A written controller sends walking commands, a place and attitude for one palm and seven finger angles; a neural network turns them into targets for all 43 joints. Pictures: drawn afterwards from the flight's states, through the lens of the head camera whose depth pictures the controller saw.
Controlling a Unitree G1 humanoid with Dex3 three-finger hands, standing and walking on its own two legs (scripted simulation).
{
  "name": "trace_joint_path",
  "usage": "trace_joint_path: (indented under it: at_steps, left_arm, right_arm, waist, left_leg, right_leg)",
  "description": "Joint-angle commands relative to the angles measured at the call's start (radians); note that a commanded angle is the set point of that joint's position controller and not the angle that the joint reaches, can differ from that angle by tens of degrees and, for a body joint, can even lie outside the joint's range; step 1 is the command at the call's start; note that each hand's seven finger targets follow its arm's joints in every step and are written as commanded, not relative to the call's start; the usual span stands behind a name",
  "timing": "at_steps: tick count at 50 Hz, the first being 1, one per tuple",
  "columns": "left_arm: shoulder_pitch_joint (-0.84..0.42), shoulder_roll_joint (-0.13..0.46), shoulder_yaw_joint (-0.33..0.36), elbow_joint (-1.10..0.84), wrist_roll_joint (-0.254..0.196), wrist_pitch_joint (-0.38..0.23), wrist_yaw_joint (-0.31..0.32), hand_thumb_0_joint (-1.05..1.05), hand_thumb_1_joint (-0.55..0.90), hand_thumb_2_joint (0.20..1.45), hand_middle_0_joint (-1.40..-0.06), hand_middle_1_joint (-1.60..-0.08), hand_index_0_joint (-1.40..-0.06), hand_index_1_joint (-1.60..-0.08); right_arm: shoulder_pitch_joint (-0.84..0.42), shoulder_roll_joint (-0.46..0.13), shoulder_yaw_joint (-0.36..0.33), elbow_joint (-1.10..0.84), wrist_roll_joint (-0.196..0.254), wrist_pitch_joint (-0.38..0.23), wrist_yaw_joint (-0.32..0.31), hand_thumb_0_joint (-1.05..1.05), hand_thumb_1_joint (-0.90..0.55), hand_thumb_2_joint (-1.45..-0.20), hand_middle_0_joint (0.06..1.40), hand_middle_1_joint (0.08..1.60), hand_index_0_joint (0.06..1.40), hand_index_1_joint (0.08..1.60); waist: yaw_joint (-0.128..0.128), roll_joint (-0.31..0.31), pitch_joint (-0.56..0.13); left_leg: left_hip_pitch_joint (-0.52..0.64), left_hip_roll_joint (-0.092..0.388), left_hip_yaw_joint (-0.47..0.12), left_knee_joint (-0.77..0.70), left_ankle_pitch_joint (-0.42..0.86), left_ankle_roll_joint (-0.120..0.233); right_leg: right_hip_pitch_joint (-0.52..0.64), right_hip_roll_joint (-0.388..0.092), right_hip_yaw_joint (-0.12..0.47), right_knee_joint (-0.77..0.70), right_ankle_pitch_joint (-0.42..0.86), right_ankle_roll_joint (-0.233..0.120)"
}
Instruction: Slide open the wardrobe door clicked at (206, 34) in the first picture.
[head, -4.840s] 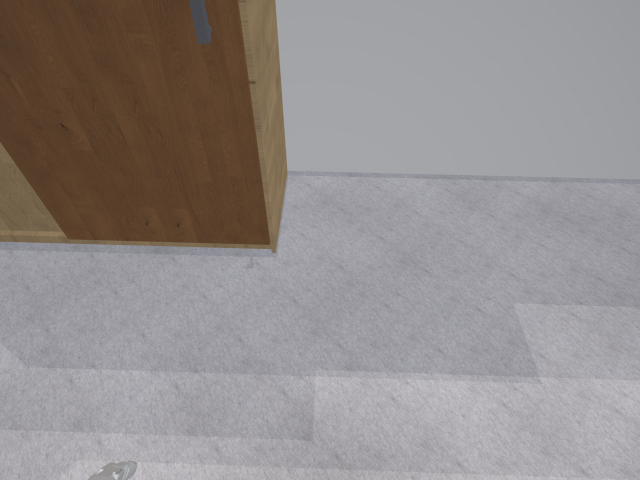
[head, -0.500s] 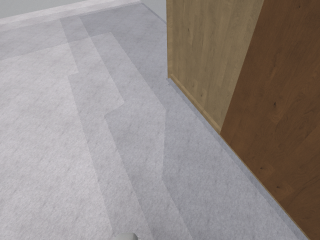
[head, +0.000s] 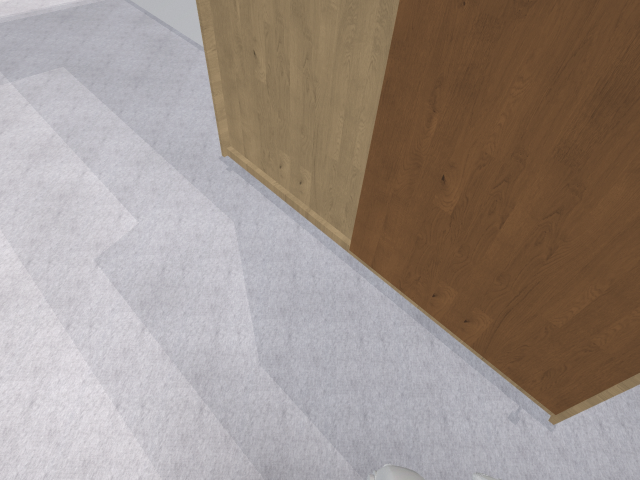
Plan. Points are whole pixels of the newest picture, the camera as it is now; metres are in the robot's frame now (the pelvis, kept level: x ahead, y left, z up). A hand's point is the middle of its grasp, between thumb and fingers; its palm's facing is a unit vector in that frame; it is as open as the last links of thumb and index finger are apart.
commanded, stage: turn to face it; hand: right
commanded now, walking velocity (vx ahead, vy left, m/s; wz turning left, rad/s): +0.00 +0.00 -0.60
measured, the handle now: out of the picture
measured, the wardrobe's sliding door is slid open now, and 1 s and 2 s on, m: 0.00 0.00 0.00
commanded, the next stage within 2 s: take the last steps up to it in 1.10 s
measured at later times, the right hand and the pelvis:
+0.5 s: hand out of the picture +0.03 -0.25 -0.15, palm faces +0.31 +0.91 -0.29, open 7.4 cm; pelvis +0.00 -0.01 -0.01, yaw -17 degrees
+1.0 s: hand out of the picture -0.12 -0.20 -0.19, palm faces +0.58 +0.78 -0.23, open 7.4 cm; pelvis -0.03 -0.01 -0.01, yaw -34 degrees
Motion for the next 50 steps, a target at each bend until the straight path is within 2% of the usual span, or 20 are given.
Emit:
trace_joint_path:
  at_steps: [1, 3, 6, 7, 8, 9, 10, 14, 22, 25, 26, 27, 28, 32, 42, 46, 47, 48, 49, 50]
  left_arm:
    - [-0.086, 0.033, -0.012, -0.108, -0.012, -0.029, -0.005, 0.000, 0.900, 0.900, -0.200, -0.300, -0.200, -0.300]
    - [-0.095, 0.038, -0.016, -0.121, -0.016, -0.037, -0.005, 0.000, 0.900, 0.900, -0.200, -0.300, -0.200, -0.300]
    - [0.000, 0.091, -0.006, -0.105, -0.012, -0.055, -0.002, 0.000, 0.900, 0.900, -0.200, -0.300, -0.200, -0.300]
    - [0.053, 0.193, 0.018, -0.100, -0.007, -0.067, 0.002, 0.000, 0.900, 0.900, -0.200, -0.300, -0.200, -0.300]
    - [0.116, 0.290, 0.039, -0.094, -0.011, -0.065, 0.007, 0.000, 0.900, 0.900, -0.200, -0.300, -0.200, -0.300]
    - [0.163, 0.281, 0.038, -0.067, -0.011, -0.068, 0.019, 0.000, 0.900, 0.900, -0.200, -0.300, -0.200, -0.300]
    - [0.135, 0.268, 0.033, -0.065, -0.009, -0.070, 0.033, 0.000, 0.900, 0.900, -0.200, -0.300, -0.200, -0.300]
    - [-0.043, 0.180, 0.002, -0.115, -0.006, -0.076, 0.036, 0.000, 0.900, 0.900, -0.200, -0.300, -0.200, -0.300]
    - [-0.032, 0.187, 0.016, -0.110, -0.002, -0.058, 0.031, 0.000, 0.900, 0.900, -0.200, -0.300, -0.200, -0.300]
    - [-0.084, 0.174, 0.018, -0.128, -0.009, -0.050, 0.027, 0.000, 0.900, 0.900, -0.200, -0.300, -0.200, -0.300]
    - [-0.072, 0.130, 0.014, -0.136, -0.018, -0.052, 0.023, 0.000, 0.900, 0.900, -0.200, -0.300, -0.200, -0.300]
    - [-0.053, 0.050, -0.001, -0.162, -0.020, -0.053, 0.017, 0.000, 0.900, 0.900, -0.200, -0.300, -0.200, -0.300]
    - [-0.068, 0.095, 0.012, -0.164, -0.010, -0.043, 0.020, 0.000, 0.900, 0.900, -0.200, -0.300, -0.200, -0.300]
    - [-0.018, 0.072, 0.009, -0.091, -0.003, -0.021, -0.004, 0.000, 0.900, 0.900, -0.200, -0.300, -0.200, -0.300]
    - [-0.107, 0.030, -0.027, -0.096, -0.017, -0.035, 0.003, 0.000, 0.900, 0.900, -0.200, -0.300, -0.200, -0.300]
    - [-0.001, 0.054, -0.029, -0.060, -0.016, -0.057, 0.011, 0.000, 0.900, 0.900, -0.200, -0.300, -0.200, -0.300]
    - [0.040, 0.127, -0.013, -0.054, -0.011, -0.070, 0.014, 0.000, 0.900, 0.900, -0.200, -0.300, -0.200, -0.300]
    - [0.076, 0.217, 0.005, -0.056, -0.007, -0.070, 0.018, 0.000, 0.900, 0.900, -0.200, -0.300, -0.200, -0.300]
    - [0.110, 0.223, 0.005, -0.033, -0.007, -0.068, 0.032, 0.000, 0.900, 0.900, -0.200, -0.300, -0.200, -0.300]
    - [0.095, 0.199, -0.001, -0.023, -0.006, -0.071, 0.045, 0.000, 0.900, 0.900, -0.200, -0.300, -0.200, -0.300]
  right_arm:
    - [0.046, -0.254, -0.068, -0.049, -0.009, -0.013, -0.010, 0.000, -0.900, -0.900, 0.200, 0.300, 0.200, 0.300]
    - [0.063, -0.267, -0.074, -0.044, -0.010, -0.009, -0.006, 0.000, -0.900, -0.900, 0.200, 0.300, 0.200, 0.300]
    - [0.061, -0.265, -0.081, -0.044, 0.004, 0.002, 0.001, 0.000, -0.900, -0.900, 0.200, 0.300, 0.200, 0.300]
    - [0.076, -0.220, -0.076, -0.069, 0.011, 0.007, 0.008, 0.000, -0.900, -0.900, 0.200, 0.300, 0.200, 0.300]
    - [0.019, -0.152, -0.050, -0.117, 0.010, 0.009, 0.013, 0.000, -0.900, -0.900, 0.200, 0.300, 0.200, 0.300]
    - [-0.031, -0.164, -0.048, -0.131, 0.003, 0.018, 0.008, 0.000, -0.900, -0.900, 0.200, 0.300, 0.200, 0.300]
    - [-0.051, -0.153, -0.054, -0.115, 0.010, 0.016, 0.003, 0.000, -0.900, -0.900, 0.200, 0.300, 0.200, 0.300]
    - [0.015, -0.169, -0.061, -0.064, 0.012, 0.014, 0.018, 0.000, -0.900, -0.900, 0.200, 0.300, 0.200, 0.300]
    - [-0.001, -0.149, -0.050, -0.090, 0.022, 0.008, 0.007, 0.000, -0.900, -0.900, 0.200, 0.300, 0.200, 0.300]
    - [0.115, -0.169, -0.055, -0.069, 0.024, -0.007, 0.002, 0.000, -0.900, -0.900, 0.200, 0.300, 0.200, 0.300]
    - [0.152, -0.221, -0.066, -0.065, 0.013, -0.019, -0.004, 0.000, -0.900, -0.900, 0.200, 0.300, 0.200, 0.300]
    - [0.156, -0.321, -0.086, -0.074, -0.005, -0.027, -0.012, 0.000, -0.900, -0.900, 0.200, 0.300, 0.200, 0.300]
    - [0.143, -0.327, -0.084, -0.084, 0.004, -0.021, -0.017, 0.000, -0.900, -0.900, 0.200, 0.300, 0.200, 0.300]
    - [-0.033, -0.205, -0.049, -0.120, 0.000, -0.023, -0.014, 0.000, -0.900, -0.900, 0.200, 0.300, 0.200, 0.300]
    - [0.112, -0.262, -0.068, -0.038, -0.010, -0.015, -0.010, 0.000, -0.900, -0.900, 0.200, 0.300, 0.200, 0.300]
    - [0.091, -0.251, -0.070, -0.013, 0.004, -0.005, -0.005, 0.000, -0.900, -0.900, 0.200, 0.300, 0.200, 0.300]
    - [0.102, -0.211, -0.067, -0.025, 0.013, 0.001, -0.001, 0.000, -0.900, -0.900, 0.200, 0.300, 0.200, 0.300]
    - [0.077, -0.142, -0.042, -0.063, 0.014, 0.003, 0.006, 0.000, -0.900, -0.900, 0.200, 0.300, 0.200, 0.300]
    - [0.021, -0.144, -0.032, -0.072, 0.005, 0.016, -0.002, 0.000, -0.900, -0.900, 0.200, 0.300, 0.200, 0.300]
    - [-0.009, -0.139, -0.038, -0.056, 0.008, 0.020, -0.005, 0.000, -0.900, -0.900, 0.200, 0.300, 0.200, 0.300]
  waist:
    - [-0.057, 0.242, -0.063]
    - [-0.066, 0.251, -0.085]
    - [-0.009, 0.143, -0.154]
    - [0.021, -0.104, -0.203]
    - [0.060, -0.328, -0.194]
    - [0.081, -0.224, -0.207]
    - [0.070, -0.273, -0.200]
    - [-0.011, -0.165, -0.129]
    - [0.000, -0.157, -0.126]
    - [-0.062, -0.110, -0.145]
    - [-0.080, 0.032, -0.164]
    - [-0.083, 0.350, -0.140]
    - [-0.088, 0.301, -0.150]
    - [-0.002, 0.202, -0.031]
    - [-0.083, 0.226, -0.088]
    - [-0.024, 0.167, -0.131]
    - [-0.001, -0.022, -0.176]
    - [0.017, -0.286, -0.163]
    - [0.045, -0.237, -0.153]
    - [0.037, -0.255, -0.133]
  left_leg:
    - [0.079, 0.241, -0.114, -0.153, 0.337, 0.117]
    - [0.094, 0.253, -0.100, -0.108, 0.383, 0.107]
    - [0.016, 0.220, -0.021, 0.085, 0.337, 0.020]
    - [-0.184, 0.127, 0.017, 0.292, 0.097, -0.051]
    - [-0.403, 0.023, -0.014, 0.495, -0.393, -0.105]
    - [-0.424, 0.020, -0.119, 0.596, -0.371, -0.093]
    - [-0.437, 0.013, -0.156, 0.641, -0.323, -0.095]
    - [-0.328, -0.010, -0.164, 0.596, -0.151, -0.100]
    - [-0.169, -0.085, -0.158, 0.258, -0.167, -0.090]
    - [0.064, -0.101, -0.138, -0.040, 0.031, -0.078]
    - [0.198, 0.015, -0.244, -0.187, 0.079, -0.048]
    - [0.268, 0.310, -0.536, -0.254, 0.205, 0.068]
    - [0.155, 0.392, -0.531, -0.246, 0.266, 0.146]
    - [-0.018, 0.194, -0.228, -0.211, 0.177, 0.094]
    - [0.129, 0.241, -0.138, -0.138, 0.416, 0.131]
    - [0.046, 0.201, -0.059, 0.017, 0.393, 0.040]
    - [-0.099, 0.131, -0.016, 0.180, 0.219, -0.019]
    - [-0.324, 0.014, -0.011, 0.368, -0.293, -0.079]
    - [-0.320, 0.005, -0.105, 0.486, -0.360, -0.074]
    - [-0.328, -0.002, -0.152, 0.543, -0.319, -0.072]
  right_leg:
    - [0.014, -0.001, -0.051, -0.173, -0.031, -0.001]
    - [0.070, 0.008, -0.072, -0.274, -0.034, -0.012]
    - [0.301, 0.006, -0.077, -0.583, 0.197, -0.035]
    - [0.481, -0.166, 0.165, -0.664, 0.407, -0.110]
    - [0.542, -0.391, 0.407, -0.683, 0.766, -0.229]
    - [0.514, -0.407, 0.406, -0.661, 0.808, -0.287]
    - [0.486, -0.351, 0.380, -0.644, 0.791, -0.283]
    - [0.343, -0.194, 0.212, -0.655, 0.674, -0.216]
    - [0.310, -0.171, 0.332, -0.637, 0.626, -0.236]
    - [0.177, -0.112, 0.335, -0.547, 0.521, -0.181]
    - [0.058, -0.037, 0.273, -0.426, 0.339, -0.118]
    - [-0.147, 0.128, 0.087, -0.169, -0.120, -0.031]
    - [-0.118, 0.082, 0.131, 0.026, -0.201, -0.037]
    - [-0.085, 0.026, 0.085, 0.239, 0.030, -0.017]
    - [0.061, 0.022, -0.038, -0.232, -0.057, -0.015]
    - [0.304, 0.023, -0.068, -0.588, 0.178, -0.043]
    - [0.456, -0.106, 0.092, -0.678, 0.358, -0.093]
    - [0.538, -0.338, 0.350, -0.698, 0.712, -0.205]
    - [0.467, -0.376, 0.349, -0.704, 0.774, -0.274]
    - [0.431, -0.330, 0.324, -0.694, 0.792, -0.274]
